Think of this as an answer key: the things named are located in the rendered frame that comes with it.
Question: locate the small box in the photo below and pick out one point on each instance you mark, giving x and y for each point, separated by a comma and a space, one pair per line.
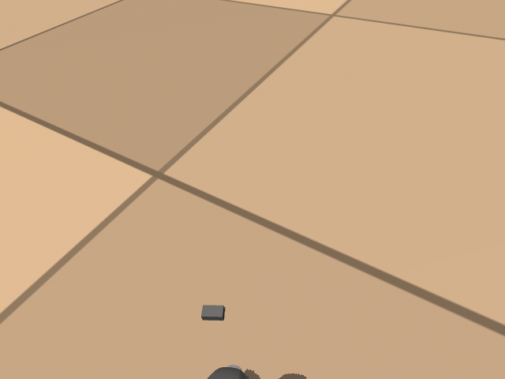
213, 313

